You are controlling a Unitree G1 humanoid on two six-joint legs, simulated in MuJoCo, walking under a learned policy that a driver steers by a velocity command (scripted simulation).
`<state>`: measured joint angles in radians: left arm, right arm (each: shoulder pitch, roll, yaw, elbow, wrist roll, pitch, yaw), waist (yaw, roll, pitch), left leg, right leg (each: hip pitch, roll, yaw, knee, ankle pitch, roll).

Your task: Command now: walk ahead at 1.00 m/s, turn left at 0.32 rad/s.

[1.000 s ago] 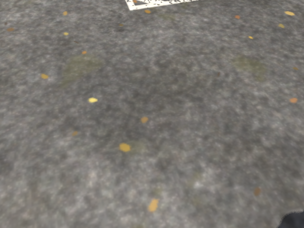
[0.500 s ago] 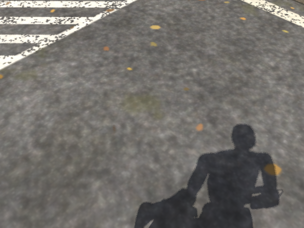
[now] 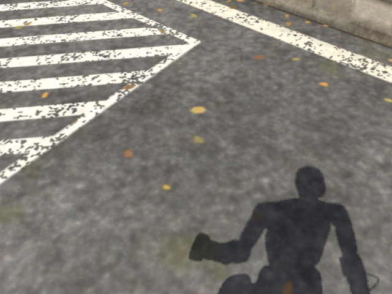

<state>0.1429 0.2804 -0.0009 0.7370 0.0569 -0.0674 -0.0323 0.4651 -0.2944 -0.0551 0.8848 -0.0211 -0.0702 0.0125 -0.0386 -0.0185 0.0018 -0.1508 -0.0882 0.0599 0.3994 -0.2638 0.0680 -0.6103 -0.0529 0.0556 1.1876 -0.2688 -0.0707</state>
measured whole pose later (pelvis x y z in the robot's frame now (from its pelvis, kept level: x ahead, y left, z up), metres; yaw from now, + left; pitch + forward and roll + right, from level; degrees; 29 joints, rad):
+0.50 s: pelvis +0.47 -0.01 -0.01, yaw +22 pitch +2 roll -2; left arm 0.47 0.32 0.06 0.92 0.02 -0.12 0.00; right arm 0.07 -0.35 -0.06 0.64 -0.03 0.01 0.07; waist 0.06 0.06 0.00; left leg -0.79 0.08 0.07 1.04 -0.06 0.09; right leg 0.07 0.00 -0.24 0.26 -0.36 0.02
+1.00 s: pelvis +0.88 +0.19 -0.02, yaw +52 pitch +2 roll +0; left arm -0.05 0.26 -0.01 0.55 0.00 -0.09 0.00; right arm 0.45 -0.32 -0.08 0.80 0.05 -0.03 -0.01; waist -0.13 0.00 0.06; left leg -0.01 -0.18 -0.27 0.50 -0.46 0.13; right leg -0.60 -0.03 0.13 0.49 0.06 0.05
